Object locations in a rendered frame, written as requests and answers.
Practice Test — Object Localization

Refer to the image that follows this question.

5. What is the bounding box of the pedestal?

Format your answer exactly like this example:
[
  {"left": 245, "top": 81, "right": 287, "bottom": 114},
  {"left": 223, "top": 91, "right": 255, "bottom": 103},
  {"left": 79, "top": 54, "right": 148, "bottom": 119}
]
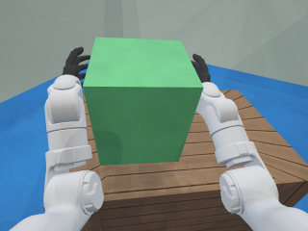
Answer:
[{"left": 42, "top": 90, "right": 308, "bottom": 231}]

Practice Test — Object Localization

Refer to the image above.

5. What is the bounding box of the left robot upper arm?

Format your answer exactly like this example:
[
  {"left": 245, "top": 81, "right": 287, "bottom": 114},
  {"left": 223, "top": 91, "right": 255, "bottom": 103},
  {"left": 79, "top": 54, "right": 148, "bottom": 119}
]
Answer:
[{"left": 9, "top": 169, "right": 104, "bottom": 231}]

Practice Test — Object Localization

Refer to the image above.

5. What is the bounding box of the robot right forearm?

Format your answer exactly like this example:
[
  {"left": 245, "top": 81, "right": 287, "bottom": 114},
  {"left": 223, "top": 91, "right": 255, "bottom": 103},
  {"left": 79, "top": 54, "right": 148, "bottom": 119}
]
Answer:
[{"left": 196, "top": 82, "right": 279, "bottom": 199}]

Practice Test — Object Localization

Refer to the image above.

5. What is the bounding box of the robot left forearm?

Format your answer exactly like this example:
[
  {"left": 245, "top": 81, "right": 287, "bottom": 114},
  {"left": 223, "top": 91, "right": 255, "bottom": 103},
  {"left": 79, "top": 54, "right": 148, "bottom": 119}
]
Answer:
[{"left": 43, "top": 74, "right": 92, "bottom": 210}]

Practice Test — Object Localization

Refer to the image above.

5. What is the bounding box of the robot right hand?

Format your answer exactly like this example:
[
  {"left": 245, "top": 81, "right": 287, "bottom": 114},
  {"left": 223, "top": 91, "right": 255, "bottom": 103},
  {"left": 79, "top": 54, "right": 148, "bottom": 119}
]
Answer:
[{"left": 191, "top": 54, "right": 211, "bottom": 83}]

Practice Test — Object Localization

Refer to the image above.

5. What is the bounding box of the robot left hand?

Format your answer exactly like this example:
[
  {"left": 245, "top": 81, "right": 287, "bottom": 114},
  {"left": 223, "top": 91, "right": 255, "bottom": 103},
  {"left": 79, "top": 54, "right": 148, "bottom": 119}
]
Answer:
[{"left": 63, "top": 46, "right": 90, "bottom": 87}]

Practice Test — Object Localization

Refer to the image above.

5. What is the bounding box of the right robot upper arm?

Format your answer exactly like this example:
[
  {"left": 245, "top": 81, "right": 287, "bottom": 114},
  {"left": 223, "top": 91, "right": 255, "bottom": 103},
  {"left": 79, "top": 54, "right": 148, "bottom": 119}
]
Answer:
[{"left": 219, "top": 165, "right": 308, "bottom": 231}]

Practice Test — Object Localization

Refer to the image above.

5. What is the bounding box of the carton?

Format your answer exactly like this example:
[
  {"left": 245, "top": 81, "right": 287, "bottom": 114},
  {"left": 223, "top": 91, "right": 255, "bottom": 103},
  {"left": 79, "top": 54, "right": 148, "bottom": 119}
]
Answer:
[{"left": 83, "top": 37, "right": 204, "bottom": 166}]

